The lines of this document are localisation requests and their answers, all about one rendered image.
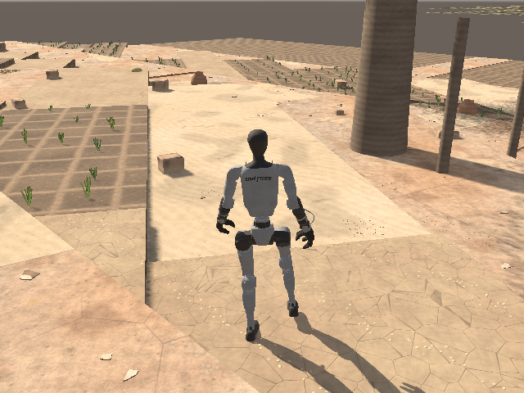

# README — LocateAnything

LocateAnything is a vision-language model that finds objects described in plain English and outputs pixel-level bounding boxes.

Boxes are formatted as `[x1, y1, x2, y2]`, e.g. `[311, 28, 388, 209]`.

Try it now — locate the humanoid robot head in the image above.
[245, 129, 273, 169]

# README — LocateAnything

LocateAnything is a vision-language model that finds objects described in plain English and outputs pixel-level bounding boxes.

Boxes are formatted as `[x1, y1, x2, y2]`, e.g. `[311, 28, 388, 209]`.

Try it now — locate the right robot upper arm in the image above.
[276, 164, 300, 210]

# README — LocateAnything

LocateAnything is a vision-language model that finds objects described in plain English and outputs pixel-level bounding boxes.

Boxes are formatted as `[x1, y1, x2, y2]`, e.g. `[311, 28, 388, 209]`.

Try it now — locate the left robot hand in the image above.
[216, 219, 235, 234]

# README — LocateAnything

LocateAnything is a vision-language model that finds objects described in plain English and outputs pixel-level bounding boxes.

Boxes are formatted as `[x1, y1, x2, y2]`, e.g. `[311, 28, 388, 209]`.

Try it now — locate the robot left forearm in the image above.
[217, 197, 230, 224]

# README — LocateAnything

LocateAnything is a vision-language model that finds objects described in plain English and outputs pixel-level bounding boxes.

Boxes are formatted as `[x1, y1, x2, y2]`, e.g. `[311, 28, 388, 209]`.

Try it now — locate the left robot upper arm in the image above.
[222, 165, 242, 209]

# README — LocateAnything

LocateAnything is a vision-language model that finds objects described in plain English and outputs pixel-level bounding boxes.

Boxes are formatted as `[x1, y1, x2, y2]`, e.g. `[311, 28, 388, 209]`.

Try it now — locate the right robot hand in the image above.
[296, 228, 314, 249]

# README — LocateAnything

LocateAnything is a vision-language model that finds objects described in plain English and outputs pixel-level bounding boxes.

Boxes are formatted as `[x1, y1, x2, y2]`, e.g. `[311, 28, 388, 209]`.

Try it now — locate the robot right forearm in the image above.
[292, 197, 311, 233]

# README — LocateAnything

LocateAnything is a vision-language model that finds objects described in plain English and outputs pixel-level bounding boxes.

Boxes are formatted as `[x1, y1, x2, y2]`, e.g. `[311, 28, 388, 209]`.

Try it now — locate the humanoid robot torso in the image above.
[241, 161, 279, 246]

